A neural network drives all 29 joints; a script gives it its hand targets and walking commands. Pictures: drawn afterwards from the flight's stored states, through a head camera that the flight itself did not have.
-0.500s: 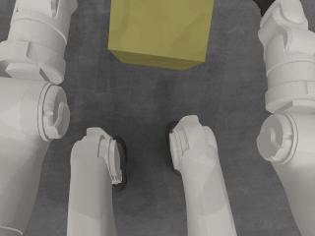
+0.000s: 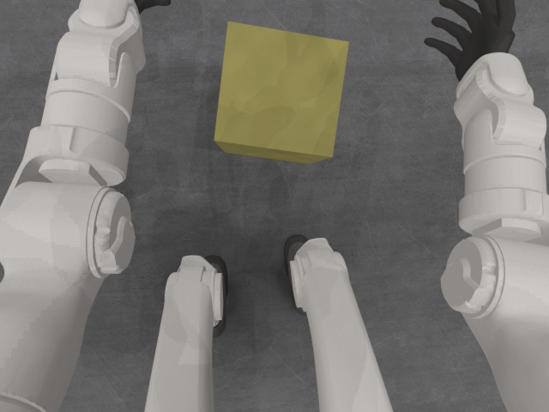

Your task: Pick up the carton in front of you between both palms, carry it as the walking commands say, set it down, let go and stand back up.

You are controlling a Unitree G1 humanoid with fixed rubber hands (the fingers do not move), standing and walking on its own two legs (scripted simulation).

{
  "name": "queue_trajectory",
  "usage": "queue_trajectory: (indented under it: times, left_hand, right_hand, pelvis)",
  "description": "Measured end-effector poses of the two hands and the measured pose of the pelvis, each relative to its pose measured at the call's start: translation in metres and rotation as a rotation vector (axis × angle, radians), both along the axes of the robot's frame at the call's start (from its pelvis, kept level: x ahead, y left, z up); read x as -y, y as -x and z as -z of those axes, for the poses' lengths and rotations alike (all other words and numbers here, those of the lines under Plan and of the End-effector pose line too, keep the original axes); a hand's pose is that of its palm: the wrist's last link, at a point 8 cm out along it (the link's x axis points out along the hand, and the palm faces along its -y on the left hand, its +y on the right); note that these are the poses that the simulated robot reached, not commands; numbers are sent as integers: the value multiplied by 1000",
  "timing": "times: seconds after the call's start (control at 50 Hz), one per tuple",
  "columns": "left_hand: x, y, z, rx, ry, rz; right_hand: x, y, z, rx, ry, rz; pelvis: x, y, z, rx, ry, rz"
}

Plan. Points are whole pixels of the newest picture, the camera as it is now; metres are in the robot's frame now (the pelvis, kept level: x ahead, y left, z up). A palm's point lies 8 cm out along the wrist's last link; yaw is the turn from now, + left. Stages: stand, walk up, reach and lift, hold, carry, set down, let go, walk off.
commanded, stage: set down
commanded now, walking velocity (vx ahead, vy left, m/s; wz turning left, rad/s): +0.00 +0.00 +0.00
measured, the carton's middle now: (276, 107) +0.54 -0.08 -0.43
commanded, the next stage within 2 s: let go in 0.18 s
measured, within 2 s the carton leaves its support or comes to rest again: neither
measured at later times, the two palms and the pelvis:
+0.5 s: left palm (32, 52) +0.50 +0.13 +0.02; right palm out of the picture +0.44 -0.27 +0.02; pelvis +0.03 -0.01 +0.13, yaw +1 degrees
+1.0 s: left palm out of the picture +0.34 +0.20 +0.12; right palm out of the picture +0.27 -0.25 +0.13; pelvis +0.09 -0.01 +0.21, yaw -2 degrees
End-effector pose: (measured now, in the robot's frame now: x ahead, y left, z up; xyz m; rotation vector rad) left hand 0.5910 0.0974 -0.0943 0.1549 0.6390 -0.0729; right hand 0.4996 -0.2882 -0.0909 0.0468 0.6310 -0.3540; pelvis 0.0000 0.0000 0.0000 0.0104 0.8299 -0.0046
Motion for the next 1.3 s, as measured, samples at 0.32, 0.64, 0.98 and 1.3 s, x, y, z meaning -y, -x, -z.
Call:
queue_trajectory:
  times: [0.32, 0.64, 0.98, 1.3]
  left_hand:
    - [-12, 18, -83, -14, -21, -25]
    - [-44, 142, -142, -70, -85, -116]
    - [-95, 245, -208, -103, -80, -83]
    - [-147, 315, -247, -133, -83, -103]
  right_hand:
    - [-7, 10, -80, -22, 25, -70]
    - [-6, 102, -148, -160, 91, -283]
    - [-38, 221, -221, -179, 70, -260]
    - [-69, 243, -243, -177, 74, -293]
  pelvis:
    - [4, -14, -85, 26, -4, -1]
    - [20, -51, -160, 243, -9, -1]
    - [7, -88, -205, 564, 14, 21]
    - [-19, -106, -220, 844, 41, 28]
